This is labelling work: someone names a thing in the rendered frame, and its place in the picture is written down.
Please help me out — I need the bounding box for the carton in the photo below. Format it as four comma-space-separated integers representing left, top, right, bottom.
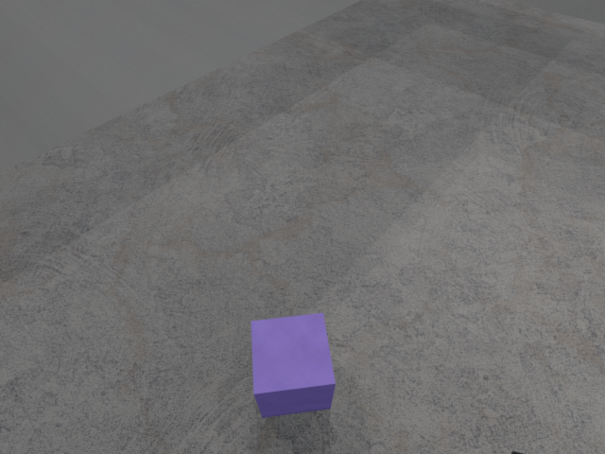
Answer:
251, 313, 336, 418

